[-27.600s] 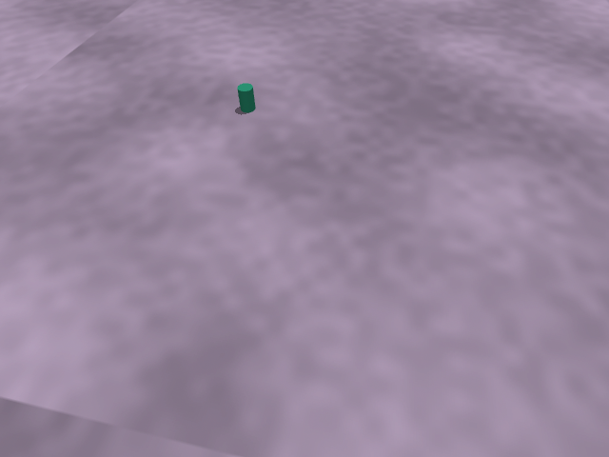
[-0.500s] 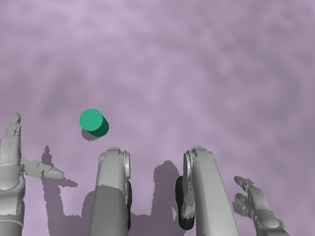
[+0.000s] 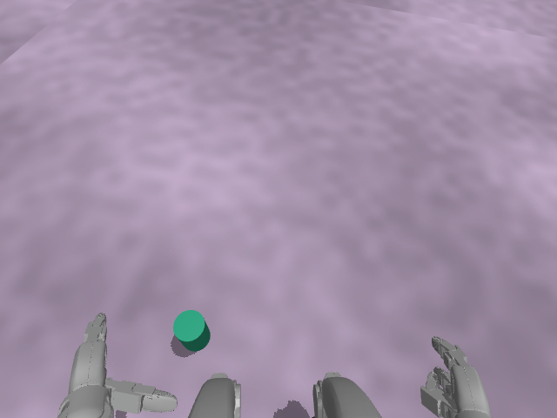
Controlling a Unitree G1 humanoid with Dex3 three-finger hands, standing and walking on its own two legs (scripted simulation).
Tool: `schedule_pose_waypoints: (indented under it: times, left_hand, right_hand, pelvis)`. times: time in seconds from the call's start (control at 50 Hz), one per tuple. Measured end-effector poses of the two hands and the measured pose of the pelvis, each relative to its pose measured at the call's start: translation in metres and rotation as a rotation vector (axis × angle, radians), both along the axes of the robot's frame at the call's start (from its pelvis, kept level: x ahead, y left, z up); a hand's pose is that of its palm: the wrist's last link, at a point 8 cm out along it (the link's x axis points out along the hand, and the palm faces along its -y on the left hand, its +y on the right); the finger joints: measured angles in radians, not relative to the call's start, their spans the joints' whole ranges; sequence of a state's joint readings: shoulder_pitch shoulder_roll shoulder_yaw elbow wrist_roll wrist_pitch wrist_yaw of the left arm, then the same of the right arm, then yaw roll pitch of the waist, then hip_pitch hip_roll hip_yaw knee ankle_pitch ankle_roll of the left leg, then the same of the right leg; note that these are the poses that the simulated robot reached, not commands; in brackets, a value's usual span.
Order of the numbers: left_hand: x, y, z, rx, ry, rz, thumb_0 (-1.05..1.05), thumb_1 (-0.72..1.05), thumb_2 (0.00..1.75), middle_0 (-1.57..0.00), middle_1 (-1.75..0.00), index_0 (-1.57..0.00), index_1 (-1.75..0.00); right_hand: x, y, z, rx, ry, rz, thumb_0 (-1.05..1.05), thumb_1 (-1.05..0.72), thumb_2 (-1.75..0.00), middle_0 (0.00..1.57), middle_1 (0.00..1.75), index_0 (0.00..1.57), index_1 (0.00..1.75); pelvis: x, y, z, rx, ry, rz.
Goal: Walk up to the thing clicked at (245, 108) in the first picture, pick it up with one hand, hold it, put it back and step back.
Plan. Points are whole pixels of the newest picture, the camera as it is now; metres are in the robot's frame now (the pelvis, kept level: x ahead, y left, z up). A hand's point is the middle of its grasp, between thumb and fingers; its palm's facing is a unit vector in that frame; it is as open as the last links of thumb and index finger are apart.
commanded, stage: home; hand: left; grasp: from the side
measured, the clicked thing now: (192, 331) +0.39 +0.23 -0.60
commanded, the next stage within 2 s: stand in 1.92 s
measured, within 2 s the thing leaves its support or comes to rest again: neither
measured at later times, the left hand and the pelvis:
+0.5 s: hand (130, 393) +0.17 +0.19 -0.01, palm faces +0.13 -0.95 -0.29, open 17.5 cm; pelvis +0.01 +0.00 +0.05, yaw +1 degrees
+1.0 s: hand (142, 399) +0.16 +0.17 -0.01, palm faces +0.12 -0.95 -0.28, open 17.4 cm; pelvis +0.00 -0.01 +0.05, yaw +1 degrees
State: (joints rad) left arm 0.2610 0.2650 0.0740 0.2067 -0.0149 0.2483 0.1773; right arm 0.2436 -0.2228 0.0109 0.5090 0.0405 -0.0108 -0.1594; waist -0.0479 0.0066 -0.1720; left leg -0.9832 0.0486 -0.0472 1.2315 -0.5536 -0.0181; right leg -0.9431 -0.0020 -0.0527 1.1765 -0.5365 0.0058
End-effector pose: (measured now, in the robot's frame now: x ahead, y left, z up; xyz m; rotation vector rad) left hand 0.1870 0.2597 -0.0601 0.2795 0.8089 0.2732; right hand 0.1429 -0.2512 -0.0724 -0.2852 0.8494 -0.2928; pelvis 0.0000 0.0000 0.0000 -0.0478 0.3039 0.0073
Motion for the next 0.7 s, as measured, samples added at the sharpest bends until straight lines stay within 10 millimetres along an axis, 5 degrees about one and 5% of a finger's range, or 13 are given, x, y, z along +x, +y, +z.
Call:
schedule_pose_waypoints:
  times: [0.16, 0.26, 0.44, 0.7]
  left_hand:
    - [-0.013, -0.015, 0.061, -0.023, -0.061, -0.039, -0.01, -0.51, 0.08, -0.06, -0.06, -0.06, -0.06]
    - [-0.022, -0.020, 0.081, -0.032, -0.092, -0.051, -0.01, -0.53, 0.07, -0.06, -0.06, -0.06, -0.06]
    - [-0.039, -0.022, 0.077, -0.051, -0.058, -0.027, -0.01, -0.54, 0.06, -0.06, -0.05, -0.06, -0.06]
    - [-0.036, -0.036, 0.084, -0.061, -0.095, -0.040, -0.01, -0.55, 0.05, -0.05, -0.05, -0.05, -0.06]
  right_hand:
    - [0.006, 0.022, 0.036, 0.035, -0.102, -0.013, 0.01, -0.90, -0.90, 0.21, 0.31, 0.20, 0.30]
    - [0.016, 0.033, 0.047, 0.059, -0.160, 0.016, 0.01, -0.90, -0.90, 0.21, 0.31, 0.20, 0.30]
    - [0.028, 0.033, 0.059, 0.047, -0.201, 0.080, 0.01, -0.90, -0.90, 0.21, 0.31, 0.20, 0.30]
    - [0.016, 0.013, 0.060, 0.027, -0.194, 0.067, 0.01, -0.90, -0.90, 0.21, 0.31, 0.20, 0.30]
  pelvis:
    - [0.014, 0.010, 0.032, -0.001, -0.095, 0.002]
    - [0.015, 0.012, 0.040, 0.002, -0.129, 0.003]
    - [0.011, 0.006, 0.045, 0.009, -0.157, 0.013]
    - [0.006, -0.004, 0.048, 0.016, -0.176, 0.014]
